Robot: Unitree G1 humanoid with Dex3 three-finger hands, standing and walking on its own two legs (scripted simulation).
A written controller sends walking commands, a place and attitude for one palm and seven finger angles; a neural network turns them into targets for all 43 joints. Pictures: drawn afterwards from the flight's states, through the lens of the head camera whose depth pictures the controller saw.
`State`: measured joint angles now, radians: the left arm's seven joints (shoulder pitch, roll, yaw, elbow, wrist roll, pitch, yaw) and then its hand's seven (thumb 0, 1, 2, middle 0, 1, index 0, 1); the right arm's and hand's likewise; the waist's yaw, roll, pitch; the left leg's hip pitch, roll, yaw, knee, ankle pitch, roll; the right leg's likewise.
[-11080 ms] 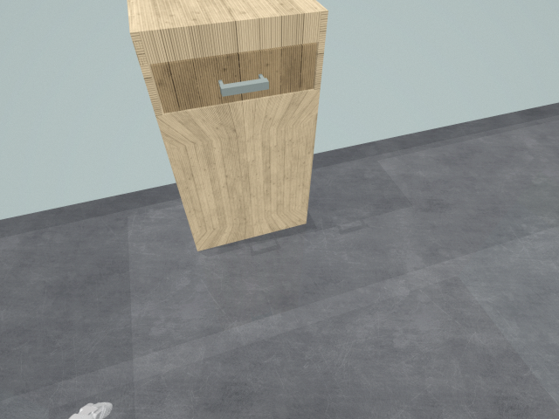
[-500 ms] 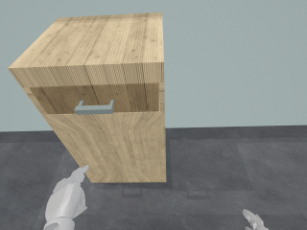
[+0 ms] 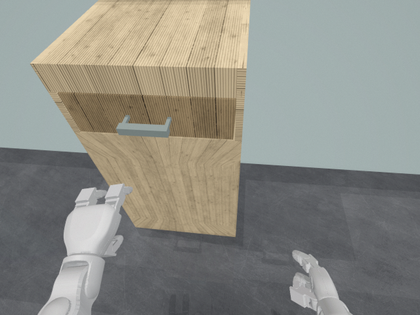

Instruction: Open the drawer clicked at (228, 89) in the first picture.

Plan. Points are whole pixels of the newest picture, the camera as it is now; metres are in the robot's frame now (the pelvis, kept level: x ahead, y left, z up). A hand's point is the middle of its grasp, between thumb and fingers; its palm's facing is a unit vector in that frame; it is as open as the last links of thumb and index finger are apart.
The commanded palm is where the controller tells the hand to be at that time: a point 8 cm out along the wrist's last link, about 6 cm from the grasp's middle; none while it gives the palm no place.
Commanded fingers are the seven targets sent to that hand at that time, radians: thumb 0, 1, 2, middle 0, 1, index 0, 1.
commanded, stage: raise the hand with hooked fingers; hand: left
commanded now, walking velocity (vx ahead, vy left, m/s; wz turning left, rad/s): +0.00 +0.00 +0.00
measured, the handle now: (145, 124) +0.55 +0.25 +0.02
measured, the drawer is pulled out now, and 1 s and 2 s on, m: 0.00 0.00 0.00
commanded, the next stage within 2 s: move the hooked fingers above the handle in 1.16 s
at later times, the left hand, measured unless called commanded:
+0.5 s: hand (101, 189) +0.30 +0.24 +0.09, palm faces +0.08 -0.08 -0.99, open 13.2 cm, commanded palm +0.27 +0.25 +0.15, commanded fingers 0.00 -0.50 0.30 -0.30 -1.20 -0.30 -1.20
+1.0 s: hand (93, 163) +0.33 +0.25 +0.13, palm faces +0.01 -0.07 -1.00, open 13.8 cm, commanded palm +0.30 +0.26 +0.19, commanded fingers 0.00 -0.50 0.30 -0.30 -1.20 -0.30 -1.20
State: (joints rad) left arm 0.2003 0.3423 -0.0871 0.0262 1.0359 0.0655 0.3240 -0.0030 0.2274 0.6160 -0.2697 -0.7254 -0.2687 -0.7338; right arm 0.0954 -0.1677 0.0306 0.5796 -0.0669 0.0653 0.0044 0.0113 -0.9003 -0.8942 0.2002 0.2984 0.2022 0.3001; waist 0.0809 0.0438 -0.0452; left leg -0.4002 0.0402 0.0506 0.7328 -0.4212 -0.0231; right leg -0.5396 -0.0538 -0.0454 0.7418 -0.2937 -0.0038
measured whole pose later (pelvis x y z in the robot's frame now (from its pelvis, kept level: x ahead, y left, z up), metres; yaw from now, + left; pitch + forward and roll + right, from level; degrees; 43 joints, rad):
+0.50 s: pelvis +0.02 +0.01 +0.02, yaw +0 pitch +2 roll +1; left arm 0.05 0.42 -0.08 -0.02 0.98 0.06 0.17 -0.01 -0.34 0.37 -0.31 -1.10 -0.31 -1.11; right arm 0.10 -0.26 -0.03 0.62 -0.03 0.07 -0.02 0.01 -0.90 -0.89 0.20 0.30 0.20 0.30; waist 0.09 0.07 -0.01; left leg -0.20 0.02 0.06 0.50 -0.34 -0.01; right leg -0.35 -0.06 -0.04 0.54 -0.23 0.02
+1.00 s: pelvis +0.02 +0.02 +0.03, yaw +0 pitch +2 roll +0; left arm -0.12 0.50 -0.03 0.03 0.91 -0.03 -0.02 -0.01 -0.49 0.30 -0.32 -1.20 -0.32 -1.20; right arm 0.15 -0.27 -0.01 0.63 -0.01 0.11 0.00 0.01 -0.90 -0.89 0.20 0.30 0.20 0.30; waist 0.09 0.09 0.01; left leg -0.14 0.02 0.05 0.40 -0.28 0.00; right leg -0.28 -0.06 -0.05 0.42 -0.17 0.02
